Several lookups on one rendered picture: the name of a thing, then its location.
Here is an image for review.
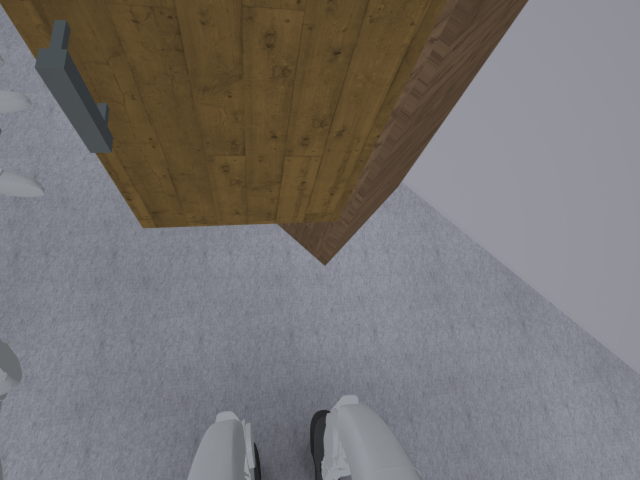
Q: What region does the right robot thigh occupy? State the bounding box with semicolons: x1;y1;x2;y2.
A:
326;404;423;480

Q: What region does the handle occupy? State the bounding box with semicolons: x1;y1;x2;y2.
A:
35;20;113;153

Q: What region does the left robot upper arm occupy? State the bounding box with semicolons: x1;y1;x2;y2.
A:
0;339;22;480

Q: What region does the left robot thigh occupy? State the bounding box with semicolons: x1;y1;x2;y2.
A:
187;419;255;480

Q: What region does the cupboard door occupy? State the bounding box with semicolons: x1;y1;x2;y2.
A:
0;0;447;228

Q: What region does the robot thigh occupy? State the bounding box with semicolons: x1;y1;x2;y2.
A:
187;419;255;480
326;404;423;480

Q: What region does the robot left hand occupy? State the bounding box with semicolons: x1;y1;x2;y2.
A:
0;55;45;197

